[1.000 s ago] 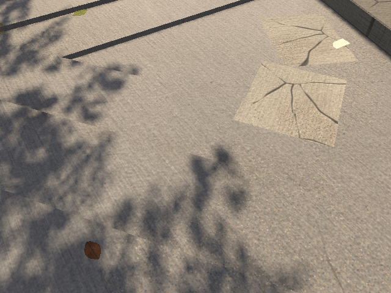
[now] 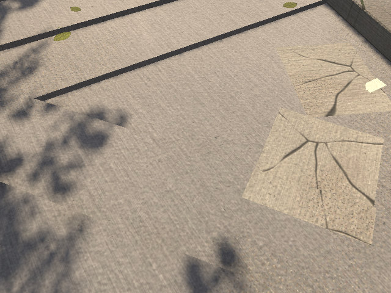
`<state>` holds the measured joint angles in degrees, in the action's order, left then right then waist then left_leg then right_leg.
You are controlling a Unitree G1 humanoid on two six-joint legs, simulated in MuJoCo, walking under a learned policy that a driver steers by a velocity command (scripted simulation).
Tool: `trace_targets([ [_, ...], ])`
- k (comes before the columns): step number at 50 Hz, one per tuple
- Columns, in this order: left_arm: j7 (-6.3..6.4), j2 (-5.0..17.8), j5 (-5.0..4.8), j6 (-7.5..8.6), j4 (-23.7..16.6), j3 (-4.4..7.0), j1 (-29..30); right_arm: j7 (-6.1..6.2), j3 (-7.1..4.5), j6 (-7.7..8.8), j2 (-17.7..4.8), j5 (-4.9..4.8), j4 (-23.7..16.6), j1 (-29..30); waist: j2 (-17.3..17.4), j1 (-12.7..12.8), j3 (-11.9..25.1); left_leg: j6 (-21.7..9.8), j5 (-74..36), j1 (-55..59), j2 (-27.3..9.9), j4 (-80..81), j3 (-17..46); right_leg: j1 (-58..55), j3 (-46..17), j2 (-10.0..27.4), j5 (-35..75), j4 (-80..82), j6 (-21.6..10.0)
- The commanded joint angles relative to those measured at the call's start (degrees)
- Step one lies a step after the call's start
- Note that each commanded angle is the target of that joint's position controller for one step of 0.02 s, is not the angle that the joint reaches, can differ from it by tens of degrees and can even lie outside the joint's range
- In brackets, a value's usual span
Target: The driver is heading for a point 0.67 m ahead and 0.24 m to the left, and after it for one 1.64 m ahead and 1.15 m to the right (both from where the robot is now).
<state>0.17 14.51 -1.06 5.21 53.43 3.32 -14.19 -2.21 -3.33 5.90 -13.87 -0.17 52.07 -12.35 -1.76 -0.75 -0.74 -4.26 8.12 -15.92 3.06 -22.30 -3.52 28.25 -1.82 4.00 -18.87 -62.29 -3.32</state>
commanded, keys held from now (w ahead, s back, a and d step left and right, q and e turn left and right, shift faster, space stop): w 0.20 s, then w+q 0.80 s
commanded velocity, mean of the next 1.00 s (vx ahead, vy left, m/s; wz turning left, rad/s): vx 0.50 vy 0.00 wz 0.34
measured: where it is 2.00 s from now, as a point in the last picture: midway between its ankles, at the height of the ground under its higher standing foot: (159, 170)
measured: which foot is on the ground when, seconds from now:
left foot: down 0.00-0.38, up 0.40-0.90, down 0.92-1.00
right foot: up 0.00-0.36, down 0.38-0.90, up 0.92-1.00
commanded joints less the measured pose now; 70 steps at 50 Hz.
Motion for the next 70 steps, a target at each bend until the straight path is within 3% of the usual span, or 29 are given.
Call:
trace_targets([
  [1,0.61,3.3,0.32,-0.47,-2.9,1.35,-2.3,0.58,-1.53,1.18,-7.3,0.40,-2.1,-0.2,4.3,1.8,1.6,-11.1,-7.0,3.7,-15.6,15.0,14.6,5.1,-1.9,4.1,7.8,5.8,1.2],
  [8,-0.77,1.8,0.49,0.39,-7.1,0.83,11.0,2.66,-1.86,0.58,-8.6,-1.16,1.8,-6.4,5.2,-1.7,-0.9,-7.4,-6.1,4.4,-12.5,13.1,7.0,3.7,0.0,1.5,31.3,29.4,1.9],
  [13,-2.51,3.2,0.19,0.57,-10.4,0.63,18.2,3.25,-2.08,-0.52,-8.6,-1.68,4.2,-10.9,4.0,-3.7,-3.6,-6.9,-0.6,11.4,-16.4,5.5,11.6,7.3,-2.7,1.8,26.8,35.7,0.9],
  [16,-2.82,4.7,-0.24,1.16,-10.2,0.88,16.2,3.62,-2.65,-1.47,-10.0,-1.30,3.9,-10.9,4.3,-2.3,-3.2,-5.8,-1.8,11.4,-17.3,-0.7,15.1,2.0,-2.4,1.0,19.4,37.5,0.4],
  [18,-2.49,7.1,-0.02,1.90,-6.4,2.38,4.7,3.13,-2.20,-2.01,-8.7,-1.01,3.3,-10.1,1.8,3.2,2.9,-3.7,-6.1,7.1,-12.2,-14.2,13.0,-15.5,0.3,-0.6,18.8,39.5,-1.4],
  [19,-2.19,10.4,1.17,2.15,-4.0,3.42,-6.1,2.62,-1.03,-1.63,-5.0,-0.44,2.4,-10.0,-2.7,7.0,11.7,-1.9,3.2,-3.8,-8.2,-31.1,10.1,-33.7,-5.7,6.5,23.5,34.3,-3.8],
  [20,-1.88,12.4,1.55,1.32,-3.9,3.37,-8.8,2.26,0.01,-0.62,0.1,0.69,3.3,-17.2,-15.1,3.9,16.9,0.7,31.7,-20.2,-2.4,-51.5,7.2,-47.9,-15.9,16.6,39.6,27.2,-5.9],
  [21,-2.20,14.3,0.61,0.79,-2.2,4.12,-13.8,2.19,0.14,0.92,-2.2,-2.51,1.8,-19.7,-19.8,5.3,23.1,1.4,28.0,-29.9,-1.4,-57.1,11.5,-52.6,-34.3,23.2,18.7,37.6,-13.1],
  [22,-1.83,10.1,0.79,0.88,-2.7,3.40,-10.9,3.01,-1.21,1.10,-6.6,-3.99,1.0,-11.4,-8.3,6.8,14.9,1.7,21.2,-33.9,-5.0,-58.9,11.6,-45.5,-30.9,20.8,9.6,42.0,-11.7],
  [23,-1.75,7.1,1.07,1.14,-3.8,2.27,-5.0,3.53,-1.61,0.64,-7.9,-3.54,-0.5,-6.1,-4.0,5.9,8.2,1.7,15.6,-33.0,-6.6,-57.2,10.6,-36.6,-24.2,18.2,11.6,44.5,-9.1],
  [24,-1.89,4.6,1.94,1.58,-5.2,1.15,0.8,3.84,-2.08,-0.23,-7.2,-2.88,0.2,-6.3,-1.8,3.0,5.2,1.9,9.5,-28.8,-8.6,-53.2,11.5,-28.7,-17.8,15.4,16.7,46.5,-7.7],
  [25,-1.89,4.3,2.08,1.84,-4.9,1.28,3.2,3.69,-2.10,-0.98,-5.6,-2.07,0.1,-7.3,-4.5,1.0,3.4,1.9,6.9,-26.3,-9.8,-50.1,11.7,-24.9,-13.4,13.7,22.3,47.3,-6.9],
  [28,-1.09,4.2,2.06,2.35,-3.0,1.60,2.2,3.18,-2.20,-2.61,-2.7,-1.67,-1.0,-7.0,-3.8,-0.5,1.6,2.0,2.4,-23.2,-10.5,-43.5,10.4,-20.9,-3.2,10.6,31.7,50.5,-5.5],
  [37,1.62,7.2,1.00,0.83,0.0,2.55,-2.6,0.33,-1.32,-2.63,-1.2,-1.21,-8.4,9.2,0.1,3.3,-3.3,0.4,-12.5,-25.0,-8.7,-17.9,4.7,-27.7,9.4,10.5,33.7,54.1,-4.1],
  [40,1.58,8.4,0.57,-0.24,0.6,2.96,-4.2,-0.77,-1.25,-2.57,-1.7,-1.36,-11.2,13.3,0.2,3.9,-4.4,-0.7,-8.1,-25.8,-7.4,-14.4,1.6,-33.2,12.0,11.9,38.8,50.8,-4.0],
  [44,2.03,11.7,0.21,-1.39,-0.9,3.81,-1.1,-1.29,-3.38,-3.18,-6.4,-1.45,-11.4,5.6,-4.0,-2.4,1.9,-5.1,3.0,-10.4,-0.9,-15.6,-4.0,-34.1,14.7,12.1,69.3,33.2,-2.6],
  [45,2.05,11.8,-0.17,-1.58,-1.4,3.71,0.4,-0.92,-4.71,-3.15,-8.9,-1.48,-9.5,-2.2,-3.0,-6.7,5.7,-7.1,0.4,0.9,0.9,-11.0,-3.9,-29.8,15.3,10.5,66.7,21.8,-1.4],
  [46,2.09,11.1,0.27,-1.08,-2.8,3.28,1.1,0.26,-6.73,-3.43,-14.3,-1.04,-7.4,-11.3,3.0,-10.6,10.5,-10.9,-1.4,17.9,-5.5,-7.3,7.9,-16.3,15.3,6.9,48.0,3.3,0.8],
  [47,0.44,2.0,1.95,0.67,-4.9,0.65,-5.2,0.48,-6.78,-2.83,-18.1,-1.50,-7.9,-8.8,15.9,-2.2,14.4,-21.1,4.3,36.3,-18.7,-3.1,38.1,10.0,8.5,-5.6,-12.8,-15.5,3.4],
  [48,-0.72,6.4,-0.20,3.40,-6.7,1.25,0.7,0.24,-5.24,-2.36,-13.7,-1.17,-8.6,-11.6,11.5,-5.7,18.4,-21.3,5.2,38.0,-20.5,3.7,46.4,16.1,-2.9,-5.6,-15.0,-18.3,1.7],
  [49,-1.16,8.6,-1.90,4.38,-8.5,1.89,5.6,0.16,-4.49,-1.86,-11.0,-1.05,-8.9,-8.7,8.4,-5.4,11.5,-18.4,-0.2,32.4,-19.1,4.9,38.0,18.7,-3.5,-2.8,-9.6,-14.7,0.5],
  [50,-0.93,8.0,-1.19,4.43,-8.2,1.82,5.7,0.06,-4.07,-1.61,-9.5,-1.38,-9.7,-4.7,2.7,-2.6,7.7,-16.2,-5.2,24.2,-16.9,4.9,31.9,15.6,-3.5,-0.3,-5.6,-9.4,0.5],
  [51,-0.48,8.2,0.24,3.89,-7.5,2.34,5.5,0.21,-3.52,-1.63,-8.0,-1.40,-10.5,-1.4,0.3,-0.6,5.3,-14.6,-9.9,16.7,-15.2,5.6,27.2,11.5,-2.9,1.3,-3.6,-4.5,1.5],
  [52,-0.42,8.3,0.56,3.03,-7.5,2.63,4.4,0.60,-3.10,-1.59,-7.3,-0.86,-11.4,0.0,0.6,1.1,4.9,-14.2,-11.5,11.7,-14.1,7.0,25.1,7.4,-3.2,2.4,-1.8,-0.8,2.4],
  [56,0.28,5.6,1.77,1.29,-10.1,2.24,9.4,2.36,-3.80,-1.20,-10.5,-1.16,-10.7,-2.4,2.6,1.0,2.0,-12.9,-13.4,2.8,-10.3,9.0,19.7,4.2,-2.0,0.9,10.0,13.9,5.9],
  [59,-0.84,3.4,1.67,1.34,-10.4,1.00,12.1,3.37,-3.20,-1.33,-9.0,-0.87,-9.5,-4.1,5.3,-1.1,1.8,-9.6,-9.0,0.1,-7.3,7.9,13.4,-0.1,-0.6,-0.3,26.7,27.1,5.6],
  [61,-1.72,3.7,1.26,1.44,-11.1,0.73,14.2,3.21,-2.87,-0.90,-8.3,-0.81,-8.3,-6.0,6.1,-2.8,1.0,-8.6,-2.6,-0.5,-8.3,6.6,13.7,-1.5,-0.4,-0.3,34.6,30.4,4.2],
  [66,-3.55,5.1,0.80,1.62,-14.2,0.20,20.4,3.44,-2.72,-0.83,-9.4,-0.29,-5.8,-11.3,4.8,-5.8,-2.3,-8.6,-2.9,10.7,-14.5,-1.6,17.8,9.4,-1.6,0.0,27.5,33.0,0.4],
  [70,-4.64,6.0,0.04,1.63,-14.7,0.10,18.1,3.73,-3.06,-1.93,-11.0,-0.11,-5.7,-11.1,5.8,-4.1,-2.2,-6.4,-21.5,16.6,-16.4,-7.3,16.4,9.0,0.0,-1.7,13.6,33.9,-2.1],
])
